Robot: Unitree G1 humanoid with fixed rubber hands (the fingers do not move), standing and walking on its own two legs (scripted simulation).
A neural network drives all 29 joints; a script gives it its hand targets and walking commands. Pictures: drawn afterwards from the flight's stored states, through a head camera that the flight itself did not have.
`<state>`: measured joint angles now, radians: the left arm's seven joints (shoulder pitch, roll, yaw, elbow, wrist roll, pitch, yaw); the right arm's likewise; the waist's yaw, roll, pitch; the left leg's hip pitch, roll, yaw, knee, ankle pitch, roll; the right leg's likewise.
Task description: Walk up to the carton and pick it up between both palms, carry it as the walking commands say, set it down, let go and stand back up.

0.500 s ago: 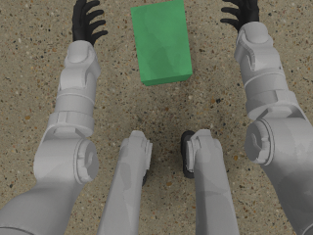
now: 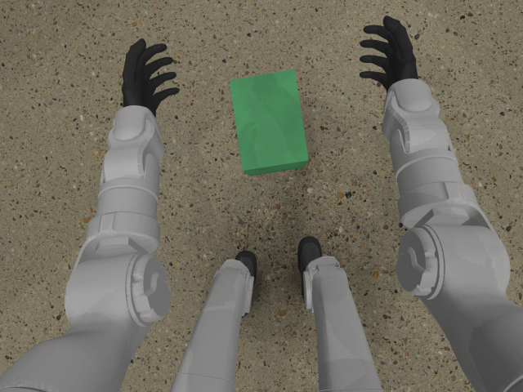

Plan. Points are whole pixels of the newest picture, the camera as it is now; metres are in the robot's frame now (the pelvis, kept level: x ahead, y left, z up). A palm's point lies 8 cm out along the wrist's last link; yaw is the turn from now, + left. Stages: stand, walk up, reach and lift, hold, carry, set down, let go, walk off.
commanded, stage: set down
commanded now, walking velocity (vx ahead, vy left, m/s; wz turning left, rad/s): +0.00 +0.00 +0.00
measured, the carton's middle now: (269, 128) +0.55 +0.03 -0.56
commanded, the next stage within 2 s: let go in 0.14 s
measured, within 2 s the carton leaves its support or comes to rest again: neither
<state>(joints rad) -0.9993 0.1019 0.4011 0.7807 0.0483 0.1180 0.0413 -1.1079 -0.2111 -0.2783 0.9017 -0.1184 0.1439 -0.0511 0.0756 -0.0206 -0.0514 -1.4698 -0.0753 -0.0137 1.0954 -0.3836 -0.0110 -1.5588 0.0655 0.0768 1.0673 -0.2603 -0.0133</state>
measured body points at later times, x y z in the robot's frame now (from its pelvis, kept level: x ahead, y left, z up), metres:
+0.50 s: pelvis +0.04 +0.01 +0.06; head +0.28 -0.01 +0.45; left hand +0.40 +0.22 -0.05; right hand +0.42 -0.17 -0.06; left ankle +0.04 +0.12 -0.62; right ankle +0.09 -0.10 -0.62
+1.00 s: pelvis +0.09 +0.02 +0.12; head +0.14 +0.01 +0.57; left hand +0.27 +0.25 +0.04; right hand +0.27 -0.22 +0.03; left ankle +0.04 +0.12 -0.62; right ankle +0.09 -0.10 -0.62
